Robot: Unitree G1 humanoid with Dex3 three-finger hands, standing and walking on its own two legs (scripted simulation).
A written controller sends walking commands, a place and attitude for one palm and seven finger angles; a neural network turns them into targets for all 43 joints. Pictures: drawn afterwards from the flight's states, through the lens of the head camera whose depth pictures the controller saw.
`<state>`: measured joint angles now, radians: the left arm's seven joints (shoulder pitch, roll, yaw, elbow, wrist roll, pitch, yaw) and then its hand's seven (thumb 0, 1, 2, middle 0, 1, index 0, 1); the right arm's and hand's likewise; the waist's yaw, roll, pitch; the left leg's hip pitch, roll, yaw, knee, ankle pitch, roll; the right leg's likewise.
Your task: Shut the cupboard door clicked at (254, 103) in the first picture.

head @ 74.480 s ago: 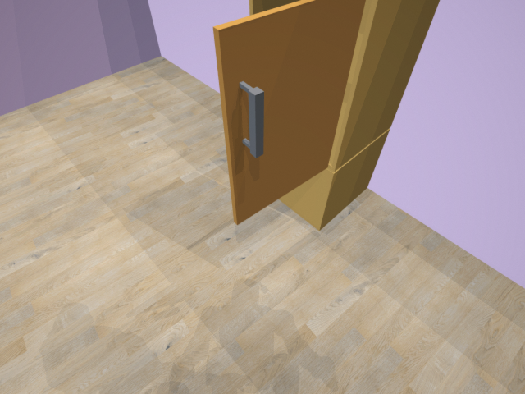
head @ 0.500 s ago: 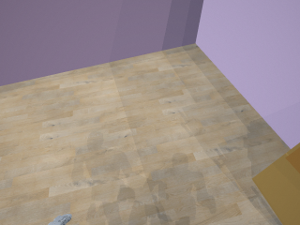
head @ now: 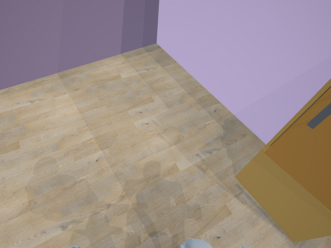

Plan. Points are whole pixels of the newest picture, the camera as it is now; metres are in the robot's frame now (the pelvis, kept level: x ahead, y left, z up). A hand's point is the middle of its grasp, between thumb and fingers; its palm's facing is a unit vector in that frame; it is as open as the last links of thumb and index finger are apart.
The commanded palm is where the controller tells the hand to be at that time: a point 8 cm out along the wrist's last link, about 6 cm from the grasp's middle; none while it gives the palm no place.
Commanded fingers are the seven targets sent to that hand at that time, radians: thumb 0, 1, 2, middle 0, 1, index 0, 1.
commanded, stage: turn to face it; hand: left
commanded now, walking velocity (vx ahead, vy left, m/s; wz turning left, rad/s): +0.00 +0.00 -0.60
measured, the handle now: out of the picture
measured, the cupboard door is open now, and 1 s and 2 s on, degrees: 4 4 4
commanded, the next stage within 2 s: take the last steps up to it in 1.24 s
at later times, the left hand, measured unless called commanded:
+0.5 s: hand (119, 241) +0.15 +0.12 -0.15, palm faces -0.27 -0.93 -0.27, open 7.4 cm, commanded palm none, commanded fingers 0.00 0.90 0.90 -0.20 -0.30 -0.20 -0.30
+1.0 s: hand (122, 209) +0.23 +0.13 -0.16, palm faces -0.51 -0.83 -0.23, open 7.4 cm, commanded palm none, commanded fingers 0.00 0.90 0.90 -0.20 -0.30 -0.20 -0.30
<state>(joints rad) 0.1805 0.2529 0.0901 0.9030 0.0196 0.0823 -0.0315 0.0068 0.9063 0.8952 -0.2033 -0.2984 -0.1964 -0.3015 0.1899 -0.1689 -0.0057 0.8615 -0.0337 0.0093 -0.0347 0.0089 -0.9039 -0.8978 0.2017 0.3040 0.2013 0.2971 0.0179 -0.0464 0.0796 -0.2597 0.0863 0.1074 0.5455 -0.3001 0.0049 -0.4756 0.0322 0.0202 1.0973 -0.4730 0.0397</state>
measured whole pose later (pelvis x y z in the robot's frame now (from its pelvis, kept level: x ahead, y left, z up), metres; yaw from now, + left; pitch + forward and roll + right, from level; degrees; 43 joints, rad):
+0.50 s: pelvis +0.01 -0.05 +0.00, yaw -17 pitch +1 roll +1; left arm 0.18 0.20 0.05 0.88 0.01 0.03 0.00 0.00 0.90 0.90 -0.20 -0.30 -0.20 -0.30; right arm 0.17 -0.26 -0.06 0.90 -0.02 0.06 -0.02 0.01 -0.91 -0.90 0.20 0.30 0.20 0.30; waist -0.01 0.04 0.10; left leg -0.52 0.09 0.02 1.11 -0.38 -0.09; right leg -0.25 0.04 0.01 0.51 -0.28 -0.05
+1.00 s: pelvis +0.04 -0.01 +0.00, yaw -34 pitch +1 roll -3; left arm 0.18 0.28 0.10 0.89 0.02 0.08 -0.04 0.01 0.91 0.90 -0.20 -0.30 -0.19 -0.30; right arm 0.19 -0.20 -0.02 0.86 -0.04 0.02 -0.03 0.01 -0.90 -0.90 0.20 0.30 0.20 0.30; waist 0.02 0.00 0.10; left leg -0.22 0.13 0.16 0.50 -0.29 -0.01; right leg -0.45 -0.02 -0.02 1.01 -0.45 0.05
